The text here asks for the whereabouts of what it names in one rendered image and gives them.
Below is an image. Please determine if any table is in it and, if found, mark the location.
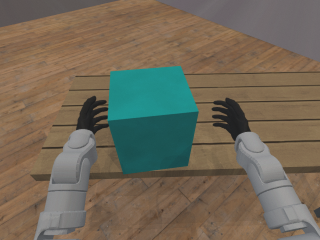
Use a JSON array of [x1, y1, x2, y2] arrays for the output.
[[30, 71, 320, 218]]

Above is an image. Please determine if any robot left hand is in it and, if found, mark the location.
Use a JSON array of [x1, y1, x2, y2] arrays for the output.
[[76, 96, 109, 135]]

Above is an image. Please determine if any robot right hand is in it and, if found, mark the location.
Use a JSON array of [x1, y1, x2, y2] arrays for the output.
[[211, 97, 251, 141]]

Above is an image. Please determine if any carton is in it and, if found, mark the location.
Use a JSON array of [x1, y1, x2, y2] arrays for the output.
[[107, 66, 199, 174]]

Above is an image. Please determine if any robot left forearm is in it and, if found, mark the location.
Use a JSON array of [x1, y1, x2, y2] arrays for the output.
[[33, 129, 98, 240]]

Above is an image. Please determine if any robot right forearm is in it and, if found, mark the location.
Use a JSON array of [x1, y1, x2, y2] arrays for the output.
[[234, 131, 320, 237]]

